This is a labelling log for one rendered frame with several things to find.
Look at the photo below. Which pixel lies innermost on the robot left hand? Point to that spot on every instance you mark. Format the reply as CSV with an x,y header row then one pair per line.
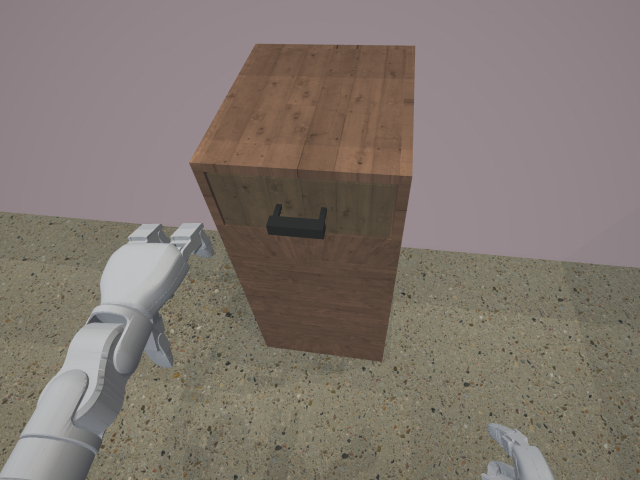
x,y
144,273

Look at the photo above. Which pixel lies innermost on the handle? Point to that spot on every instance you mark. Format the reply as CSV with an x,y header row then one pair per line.
x,y
296,227

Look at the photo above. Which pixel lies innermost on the robot right hand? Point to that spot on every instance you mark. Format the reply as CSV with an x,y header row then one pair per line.
x,y
529,463

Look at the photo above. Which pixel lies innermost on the cabinet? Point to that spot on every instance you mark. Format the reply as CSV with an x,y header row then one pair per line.
x,y
329,112

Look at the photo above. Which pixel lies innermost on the drawer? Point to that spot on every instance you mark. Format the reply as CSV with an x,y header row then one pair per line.
x,y
353,208

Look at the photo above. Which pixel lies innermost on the robot left forearm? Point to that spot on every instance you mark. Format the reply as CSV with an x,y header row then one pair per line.
x,y
83,399

